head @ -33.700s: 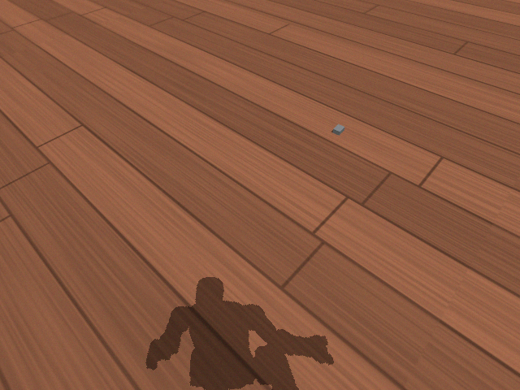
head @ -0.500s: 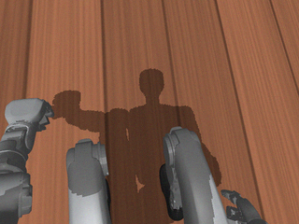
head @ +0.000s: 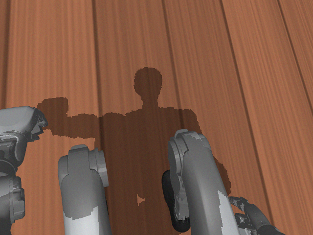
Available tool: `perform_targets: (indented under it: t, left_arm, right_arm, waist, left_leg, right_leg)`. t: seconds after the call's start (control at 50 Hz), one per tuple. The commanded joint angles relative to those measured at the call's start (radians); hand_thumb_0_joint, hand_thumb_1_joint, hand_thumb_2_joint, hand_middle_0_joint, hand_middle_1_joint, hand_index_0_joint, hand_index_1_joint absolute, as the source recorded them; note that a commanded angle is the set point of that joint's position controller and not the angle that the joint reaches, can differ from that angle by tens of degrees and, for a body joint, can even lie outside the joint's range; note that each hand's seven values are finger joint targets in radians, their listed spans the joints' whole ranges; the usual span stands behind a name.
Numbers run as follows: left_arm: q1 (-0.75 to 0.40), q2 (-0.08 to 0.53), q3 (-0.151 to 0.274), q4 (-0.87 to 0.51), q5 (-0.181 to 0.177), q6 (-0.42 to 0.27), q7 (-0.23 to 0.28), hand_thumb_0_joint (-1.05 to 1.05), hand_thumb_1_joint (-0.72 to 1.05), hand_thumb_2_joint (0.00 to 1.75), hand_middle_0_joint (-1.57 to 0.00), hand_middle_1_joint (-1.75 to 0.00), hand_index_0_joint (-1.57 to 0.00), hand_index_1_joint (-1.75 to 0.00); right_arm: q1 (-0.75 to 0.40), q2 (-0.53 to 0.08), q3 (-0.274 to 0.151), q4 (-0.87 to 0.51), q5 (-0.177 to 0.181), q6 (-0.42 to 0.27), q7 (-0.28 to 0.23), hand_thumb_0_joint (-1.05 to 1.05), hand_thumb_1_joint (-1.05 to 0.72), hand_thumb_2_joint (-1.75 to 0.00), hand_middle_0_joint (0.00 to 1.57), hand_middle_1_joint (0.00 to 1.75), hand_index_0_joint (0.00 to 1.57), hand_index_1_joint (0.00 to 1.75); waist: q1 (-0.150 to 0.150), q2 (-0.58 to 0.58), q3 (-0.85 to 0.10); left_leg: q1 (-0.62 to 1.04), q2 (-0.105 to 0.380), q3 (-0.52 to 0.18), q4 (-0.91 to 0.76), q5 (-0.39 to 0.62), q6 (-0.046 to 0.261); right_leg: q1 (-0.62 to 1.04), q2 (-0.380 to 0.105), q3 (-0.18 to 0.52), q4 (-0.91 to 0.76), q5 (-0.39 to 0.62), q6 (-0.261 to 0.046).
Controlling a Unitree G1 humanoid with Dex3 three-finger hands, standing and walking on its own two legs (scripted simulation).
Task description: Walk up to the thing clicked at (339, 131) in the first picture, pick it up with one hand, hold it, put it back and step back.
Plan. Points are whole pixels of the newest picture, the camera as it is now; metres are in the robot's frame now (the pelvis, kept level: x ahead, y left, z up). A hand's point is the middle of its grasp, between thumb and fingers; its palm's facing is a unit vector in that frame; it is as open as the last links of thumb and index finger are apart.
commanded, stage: rest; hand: left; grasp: from above
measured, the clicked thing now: (27, 129) +0.40 +0.31 -0.23
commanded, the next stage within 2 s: open in 1.22 s
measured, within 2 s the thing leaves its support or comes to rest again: rests again in 0.88 s
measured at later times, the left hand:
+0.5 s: hand (35, 132) +0.39 +0.30 -0.23, palm faces -0.47 -0.11 -0.88, open 5.0 cm
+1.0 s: hand (39, 132) +0.40 +0.29 -0.26, palm faces -0.45 -0.10 -0.89, open 5.3 cm
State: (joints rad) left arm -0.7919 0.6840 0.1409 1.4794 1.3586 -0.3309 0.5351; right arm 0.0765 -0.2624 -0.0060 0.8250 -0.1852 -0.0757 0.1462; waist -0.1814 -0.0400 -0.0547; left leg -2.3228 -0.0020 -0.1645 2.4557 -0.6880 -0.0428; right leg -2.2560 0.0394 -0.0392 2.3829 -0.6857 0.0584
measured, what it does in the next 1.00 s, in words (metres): stands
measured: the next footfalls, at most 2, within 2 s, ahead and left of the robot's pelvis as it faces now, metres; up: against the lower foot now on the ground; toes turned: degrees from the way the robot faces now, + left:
none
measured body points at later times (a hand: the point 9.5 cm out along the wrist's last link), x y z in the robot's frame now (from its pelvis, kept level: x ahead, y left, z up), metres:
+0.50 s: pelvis +0.01 +0.00 -0.03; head +0.23 +0.09 +0.35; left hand +0.41 +0.30 -0.18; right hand +0.08 -0.28 -0.13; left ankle +0.08 +0.14 -0.28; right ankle +0.10 -0.13 -0.28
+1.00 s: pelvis +0.01 +0.01 -0.03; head +0.24 +0.11 +0.34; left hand +0.42 +0.30 -0.21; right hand +0.08 -0.26 -0.12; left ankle +0.08 +0.14 -0.28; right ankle +0.10 -0.13 -0.28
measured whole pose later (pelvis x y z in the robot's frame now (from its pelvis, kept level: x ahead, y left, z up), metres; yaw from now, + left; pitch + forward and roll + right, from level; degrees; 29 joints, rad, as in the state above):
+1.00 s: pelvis +0.01 +0.01 -0.03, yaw -4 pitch +27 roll -11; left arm -0.81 0.79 0.17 1.69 1.37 -0.29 0.72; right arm 0.02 -0.29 0.12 0.85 -0.33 -0.20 0.28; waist -0.27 -0.08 0.04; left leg -2.36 -0.01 -0.24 2.62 -0.74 -0.03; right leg -2.26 0.07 -0.09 2.48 -0.71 0.08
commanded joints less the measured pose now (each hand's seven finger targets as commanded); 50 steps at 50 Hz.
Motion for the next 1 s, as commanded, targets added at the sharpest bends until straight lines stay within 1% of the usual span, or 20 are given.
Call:
perform_targets:
  t: [0.0, 0.08, 0.16, 0.18, 0.2, 0.22, 0.3, 0.38, 0.4, 0.42, 0.46, 0.54, 0.6, 0.66, 0.7, 0.74, 0.78, 0.9, 0.92, 0.98]
  left_arm:
    - [-0.283, 0.274, 0.054, -0.133, -0.013, 0.001, 0.079, 0.0, 0.87, 0.2, -1.26, -0.09, -1.26, -0.09]
    - [-0.268, 0.253, 0.041, -0.072, -0.007, 0.013, 0.091, 0.0, 0.84, 0.18, -1.24, -0.01, -1.23, -0.02]
    - [-0.262, 0.308, 0.085, -0.042, -0.001, 0.006, 0.108, 0.0, 0.85, 0.16, -1.24, -0.01, -1.24, -0.01]
    - [-0.267, 0.261, 0.043, -0.007, -0.001, 0.01, 0.104, 0.0, 0.86, 0.15, -1.24, -0.02, -1.25, -0.02]
    - [-0.282, 0.302, 0.072, -0.021, -0.002, 0.003, 0.108, 0.0, 0.89, 0.17, -1.26, -0.03, -1.27, -0.03]
    - [-0.296, 0.273, 0.042, 0.008, -0.004, 0.004, 0.104, 0.0, 0.91, 0.17, -1.27, -0.05, -1.27, -0.05]
    - [-0.257, 0.331, 0.09, 0.022, 0.005, -0.006, 0.122, 0.0, 0.96, 0.15, -1.29, -0.07, -1.3, -0.05]
    - [-0.264, 0.325, 0.077, 0.017, 0.005, -0.011, 0.136, 0.0, 0.95, 0.16, -1.29, -0.05, -1.3, -0.04]
    - [-0.247, 0.287, 0.054, 0.016, -0.001, -0.011, 0.141, 0.0, 0.94, 0.15, -1.29, -0.03, -1.3, -0.02]
    - [-0.268, 0.295, 0.05, 0.028, 0.0, -0.011, 0.144, 0.0, 0.96, 0.14, -1.3, -0.04, -1.31, -0.03]
    - [-0.233, 0.343, 0.09, 0.015, 0.007, -0.013, 0.162, 0.0, 0.91, 0.15, -1.28, -0.02, -1.29, -0.02]
    - [-0.256, 0.32, 0.069, 0.013, 0.01, -0.005, 0.186, 0.0, 0.91, 0.15, -1.27, -0.02, -1.28, -0.01]
    - [-0.273, 0.281, 0.022, 0.057, 0.001, 0.004, 0.196, 0.0, 0.87, 0.13, -1.23, -0.02, -1.24, -0.01]
    - [-0.271, 0.349, 0.065, 0.043, 0.011, 0.005, 0.214, 0.0, 0.88, 0.14, -1.25, -0.03, -1.26, -0.03]
    - [-0.235, 0.348, 0.08, 0.049, 0.008, 0.013, 0.232, 0.0, 0.87, 0.13, -1.24, -0.03, -1.25, -0.02]
    - [-0.242, 0.287, 0.034, 0.088, 0.004, 0.024, 0.233, 0.0, 0.85, 0.12, -1.22, -0.04, -1.23, -0.02]
    - [-0.259, 0.284, 0.016, 0.106, -0.007, 0.032, 0.228, 0.0, 0.83, 0.12, -1.21, -0.04, -1.22, -0.03]
    - [-0.238, 0.344, 0.056, 0.116, -0.002, 0.036, 0.238, 0.0, 0.79, 0.13, -1.17, -0.08, -1.19, -0.06]
    - [-0.251, 0.323, 0.037, 0.107, -0.01, 0.033, 0.235, 0.0, 0.78, 0.15, -1.16, -0.1, -1.17, -0.08]
    - [-0.228, 0.33, 0.054, 0.127, -0.02, 0.032, 0.235, 0.0, 0.76, 0.14, -1.15, -0.08, -1.16, -0.07]
  right_arm:
    - [0.153, -0.242, -0.071, -0.01, -0.015, -0.014, -0.003, 0.0, -0.9, -0.9, 0.2, 0.3, 0.2, 0.3]
    - [0.146, -0.241, -0.061, -0.001, -0.028, -0.014, 0.0, 0.0, -0.89, -0.9, 0.2, 0.3, 0.2, 0.3]
    - [0.149, -0.255, -0.049, -0.003, -0.048, -0.018, 0.008, 0.0, -0.89, -0.89, 0.2, 0.3, 0.2, 0.3]
    - [0.144, -0.242, -0.04, 0.006, -0.052, -0.022, 0.013, 0.0, -0.89, -0.89, 0.2, 0.3, 0.2, 0.3]
    - [0.145, -0.258, -0.043, 0.002, -0.06, -0.026, 0.017, 0.0, -0.89, -0.89, 0.2, 0.3, 0.2, 0.3]
    - [0.143, -0.255, -0.033, -0.001, -0.059, -0.032, 0.021, 0.0, -0.89, -0.89, 0.2, 0.3, 0.2, 0.3]
    - [0.136, -0.276, -0.024, 0.003, -0.084, -0.041, 0.032, 0.0, -0.89, -0.89, 0.2, 0.3, 0.2, 0.3]
    - [0.119, -0.271, -0.015, 0.004, -0.094, -0.051, 0.046, 0.0, -0.89, -0.9, 0.2, 0.3, 0.2, 0.3]
    - [0.113, -0.277, -0.014, 0.005, -0.096, -0.052, 0.048, 0.0, -0.9, -0.9, 0.2, 0.3, 0.2, 0.3]
    - [0.114, -0.275, -0.007, 0.012, -0.1, -0.057, 0.053, 0.0, -0.89, -0.9, 0.2, 0.3, 0.2, 0.3]
    - [0.106, -0.284, -0.004, 0.004, -0.105, -0.058, 0.055, 0.0, -0.89, -0.9, 0.2, 0.3, 0.2, 0.3]
    - [0.098, -0.284, 0.001, 0.012, -0.12, -0.062, 0.068, 0.0, -0.89, -0.9, 0.2, 0.3, 0.2, 0.3]
    - [0.091, -0.281, 0.013, 0.032, -0.124, -0.074, 0.076, 0.0, -0.89, -0.9, 0.2, 0.3, 0.2, 0.3]
    - [0.098, -0.308, 0.019, 0.021, -0.131, -0.093, 0.088, 0.0, -0.9, -0.9, 0.2, 0.3, 0.2, 0.3]
    - [0.082, -0.309, 0.019, 0.023, -0.137, -0.094, 0.094, 0.0, -0.9, -0.9, 0.2, 0.3, 0.2, 0.3]
    - [0.084, -0.297, 0.024, 0.031, -0.137, -0.097, 0.103, 0.0, -0.9, -0.9, 0.2, 0.3, 0.2, 0.3]
    - [0.076, -0.302, 0.032, 0.025, -0.137, -0.109, 0.11, 0.0, -0.9, -0.9, 0.2, 0.3, 0.2, 0.3]
    - [0.074, -0.325, 0.041, 0.012, -0.141, -0.127, 0.131, 0.0, -0.9, -0.9, 0.2, 0.3, 0.2, 0.3]
    - [0.06, -0.328, 0.039, 0.006, -0.144, -0.134, 0.133, 0.0, -0.9, -0.9, 0.2, 0.3, 0.2, 0.3]
    - [0.071, -0.327, 0.048, 0.009, -0.144, -0.141, 0.14, 0.0, -0.9, -0.9, 0.2, 0.3, 0.2, 0.3]
  waist:
    - [0.003, 0.291, -0.659]
    - [-0.01, 0.271, -0.637]
    - [-0.015, 0.257, -0.624]
    - [-0.025, 0.25, -0.605]
    - [-0.035, 0.26, -0.609]
    - [-0.046, 0.259, -0.587]
    - [-0.035, 0.277, -0.588]
    - [-0.042, 0.306, -0.583]
    - [-0.038, 0.297, -0.573]
    - [-0.054, 0.308, -0.562]
    - [-0.037, 0.317, -0.588]
    - [-0.058, 0.318, -0.58]
    - [-0.073, 0.313, -0.54]
    - [-0.074, 0.346, -0.556]
    - [-0.061, 0.342, -0.567]
    - [-0.079, 0.346, -0.536]
    - [-0.09, 0.336, -0.508]
    - [-0.088, 0.378, -0.517]
    - [-0.092, 0.366, -0.505]
    - [-0.094, 0.343, -0.497]
  left_leg:
    - [0.509, -0.014, 0.137, -0.247, 0.131, 0.062]
    - [0.48, -0.014, 0.136, -0.22, 0.145, 0.066]
    - [0.444, -0.013, 0.133, -0.192, 0.171, 0.069]
    - [0.436, -0.014, 0.132, -0.185, 0.151, 0.066]
    - [0.447, -0.011, 0.128, -0.18, 0.163, 0.068]
    - [0.443, -0.013, 0.124, -0.173, 0.15, 0.066]
    - [0.446, -0.013, 0.119, -0.168, 0.147, 0.064]
    - [0.438, -0.008, 0.112, -0.154, 0.145, 0.059]
    - [0.435, -0.012, 0.111, -0.158, 0.143, 0.059]
    - [0.439, -0.011, 0.107, -0.155, 0.131, 0.059]
    - [0.447, -0.009, 0.104, -0.157, 0.155, 0.059]
    - [0.427, -0.005, 0.104, -0.133, 0.161, 0.058]
    - [0.418, -0.004, 0.095, -0.141, 0.118, 0.06]
    - [0.463, -0.003, 0.094, -0.129, 0.17, 0.056]
    - [0.454, -0.002, 0.093, -0.132, 0.174, 0.054]
    - [0.437, -0.002, 0.094, -0.135, 0.144, 0.055]
    - [0.427, -0.002, 0.088, -0.13, 0.131, 0.058]
    - [0.474, 0.003, 0.074, -0.134, 0.171, 0.049]
    - [0.457, 0.003, 0.073, -0.123, 0.164, 0.051]
    - [0.439, 0.005, 0.071, -0.121, 0.163, 0.055]
  right_leg:
    - [0.264, 0.019, -0.115, -0.22, 0.161, -0.082]
    - [0.263, 0.023, -0.117, -0.213, 0.184, -0.078]
    - [0.294, 0.022, -0.121, -0.191, 0.213, -0.075]
    - [0.281, 0.027, -0.118, -0.189, 0.199, -0.078]
    - [0.282, 0.026, -0.13, -0.183, 0.208, -0.073]
    - [0.265, 0.026, -0.133, -0.176, 0.197, -0.075]
    - [0.275, 0.028, -0.151, -0.165, 0.19, -0.072]
    - [0.279, 0.036, -0.149, -0.15, 0.192, -0.077]
    - [0.256, 0.037, -0.16, -0.151, 0.183, -0.074]
    - [0.247, 0.038, -0.167, -0.142, 0.175, -0.073]
    - [0.275, 0.041, -0.165, -0.139, 0.2, -0.072]
    - [0.275, 0.044, -0.161, -0.13, 0.215, -0.07]
    - [0.242, 0.046, -0.168, -0.137, 0.171, -0.07]
    - [0.266, 0.042, -0.184, -0.11, 0.224, -0.062]
    - [0.276, 0.048, -0.183, -0.114, 0.224, -0.066]
    - [0.258, 0.049, -0.183, -0.119, 0.198, -0.065]
    - [0.241, 0.046, -0.19, -0.116, 0.191, -0.064]
    - [0.252, 0.049, -0.21, -0.087, 0.229, -0.061]
    - [0.247, 0.048, -0.211, -0.09, 0.227, -0.06]
    - [0.273, 0.051, -0.208, -0.105, 0.231, -0.06]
